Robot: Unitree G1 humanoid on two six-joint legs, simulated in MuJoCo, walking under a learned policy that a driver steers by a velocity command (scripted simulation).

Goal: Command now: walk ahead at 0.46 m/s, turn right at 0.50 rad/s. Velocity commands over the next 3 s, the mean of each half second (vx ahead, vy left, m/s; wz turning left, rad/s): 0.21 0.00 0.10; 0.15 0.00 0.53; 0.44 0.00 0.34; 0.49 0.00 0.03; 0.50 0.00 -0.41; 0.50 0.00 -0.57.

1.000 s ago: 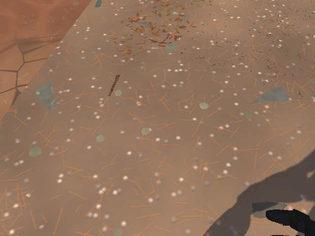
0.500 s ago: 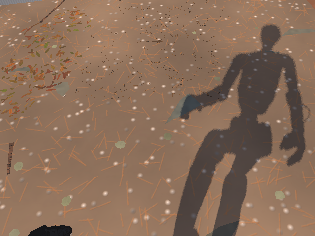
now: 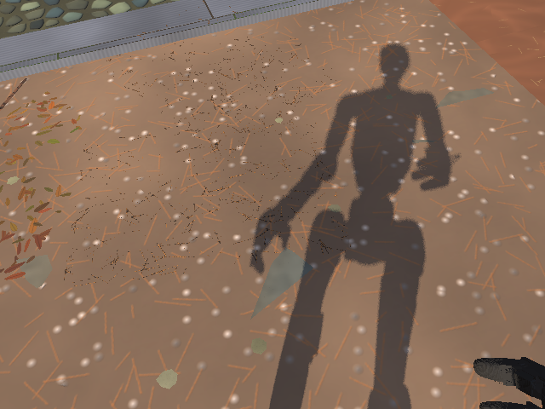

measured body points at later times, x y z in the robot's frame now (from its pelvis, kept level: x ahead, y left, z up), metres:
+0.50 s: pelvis +0.16 +0.00 +0.01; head +0.19 -0.01 +0.46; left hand +0.33 +0.28 -0.06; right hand +0.28 -0.28 -0.11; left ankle +0.13 +0.12 -0.70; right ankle +0.21 -0.11 -0.73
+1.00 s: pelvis +0.20 +0.07 +0.02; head +0.21 +0.11 +0.47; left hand +0.23 +0.40 -0.09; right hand +0.38 -0.16 -0.08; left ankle +0.13 +0.13 -0.73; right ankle +0.31 -0.07 -0.66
